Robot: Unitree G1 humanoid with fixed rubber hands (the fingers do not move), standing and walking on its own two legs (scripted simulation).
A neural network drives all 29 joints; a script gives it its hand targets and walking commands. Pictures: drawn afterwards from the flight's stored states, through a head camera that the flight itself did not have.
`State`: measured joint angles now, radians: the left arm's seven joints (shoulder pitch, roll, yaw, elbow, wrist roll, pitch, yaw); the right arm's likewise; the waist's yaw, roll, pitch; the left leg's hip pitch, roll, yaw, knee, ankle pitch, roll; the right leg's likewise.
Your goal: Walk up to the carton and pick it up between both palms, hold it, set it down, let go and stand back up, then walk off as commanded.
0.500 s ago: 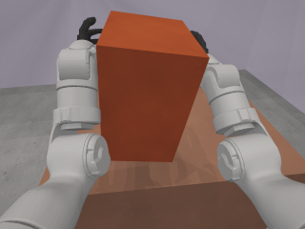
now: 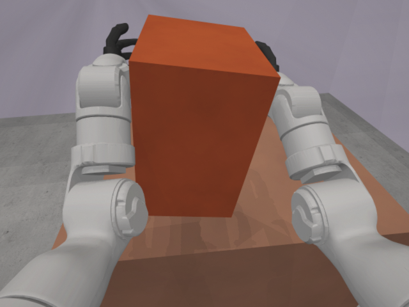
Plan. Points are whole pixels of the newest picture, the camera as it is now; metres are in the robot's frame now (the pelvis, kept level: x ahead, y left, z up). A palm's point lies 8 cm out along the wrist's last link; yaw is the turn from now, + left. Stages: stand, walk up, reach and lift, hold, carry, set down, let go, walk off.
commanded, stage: hold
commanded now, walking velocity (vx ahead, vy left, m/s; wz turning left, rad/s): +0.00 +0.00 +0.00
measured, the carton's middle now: (191, 120) +0.34 +0.02 +0.26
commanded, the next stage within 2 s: set down in 0.14 s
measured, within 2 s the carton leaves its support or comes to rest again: neither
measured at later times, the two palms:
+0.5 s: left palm (112, 60) +0.39 +0.14 +0.35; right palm (261, 80) +0.40 -0.11 +0.31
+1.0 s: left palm (115, 92) +0.41 +0.16 +0.29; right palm (247, 93) +0.43 -0.10 +0.27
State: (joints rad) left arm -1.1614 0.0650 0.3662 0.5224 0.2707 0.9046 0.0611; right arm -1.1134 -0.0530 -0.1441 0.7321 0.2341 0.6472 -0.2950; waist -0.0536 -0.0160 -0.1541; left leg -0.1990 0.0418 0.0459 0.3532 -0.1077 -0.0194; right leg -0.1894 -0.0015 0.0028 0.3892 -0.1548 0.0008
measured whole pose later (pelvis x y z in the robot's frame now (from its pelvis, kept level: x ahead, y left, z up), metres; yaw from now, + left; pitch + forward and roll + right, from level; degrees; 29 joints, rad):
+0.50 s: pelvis +0.01 +0.00 +0.00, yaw +0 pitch -4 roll +0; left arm -1.19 0.07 0.41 0.65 0.29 0.71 0.06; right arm -1.16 -0.05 -0.14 0.95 0.24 0.38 -0.26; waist -0.04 -0.02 -0.15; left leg -0.17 0.04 0.05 0.35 -0.12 -0.02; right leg -0.16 0.00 0.00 0.38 -0.16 0.00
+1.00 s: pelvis +0.02 +0.00 +0.00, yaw +0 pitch -4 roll +0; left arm -1.05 0.02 0.39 0.59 0.29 0.62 0.09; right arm -1.12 -0.05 -0.14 1.01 0.24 0.27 -0.23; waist -0.01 -0.02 -0.08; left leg -0.15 0.04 0.04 0.35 -0.14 -0.02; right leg -0.11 0.00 0.00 0.34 -0.17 0.00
